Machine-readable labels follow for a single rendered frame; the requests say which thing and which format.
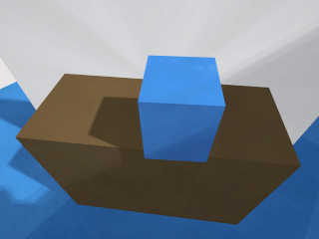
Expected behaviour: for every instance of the carton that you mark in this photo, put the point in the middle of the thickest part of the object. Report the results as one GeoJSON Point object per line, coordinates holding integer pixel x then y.
{"type": "Point", "coordinates": [181, 104]}

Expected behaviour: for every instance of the pedestal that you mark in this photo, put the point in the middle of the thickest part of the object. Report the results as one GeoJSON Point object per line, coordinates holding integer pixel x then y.
{"type": "Point", "coordinates": [87, 135]}

